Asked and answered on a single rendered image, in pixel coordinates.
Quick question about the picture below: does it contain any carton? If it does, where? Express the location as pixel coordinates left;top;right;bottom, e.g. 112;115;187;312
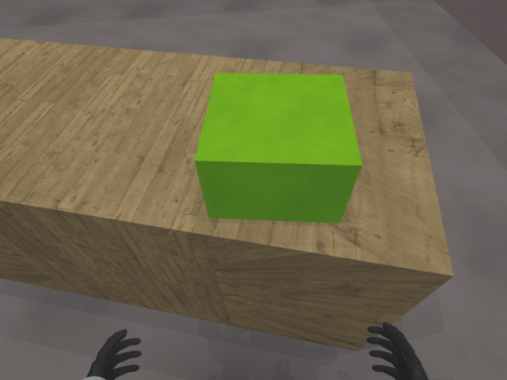
195;73;362;223

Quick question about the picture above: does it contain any left robot hand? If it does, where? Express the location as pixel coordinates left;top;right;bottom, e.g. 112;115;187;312
86;329;142;380

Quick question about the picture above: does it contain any pedestal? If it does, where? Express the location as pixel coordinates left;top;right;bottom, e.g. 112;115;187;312
0;38;454;352

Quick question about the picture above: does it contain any right robot hand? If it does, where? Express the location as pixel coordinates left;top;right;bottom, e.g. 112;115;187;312
367;322;429;380

